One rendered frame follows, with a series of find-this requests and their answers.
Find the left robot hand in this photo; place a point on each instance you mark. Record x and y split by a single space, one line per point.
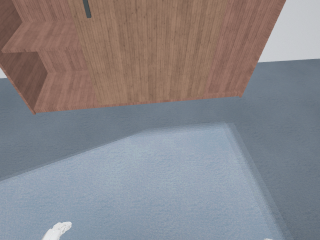
57 230

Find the handle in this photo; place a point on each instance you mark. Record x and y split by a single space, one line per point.
87 8

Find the wardrobe door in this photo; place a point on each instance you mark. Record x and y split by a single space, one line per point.
243 27
148 50

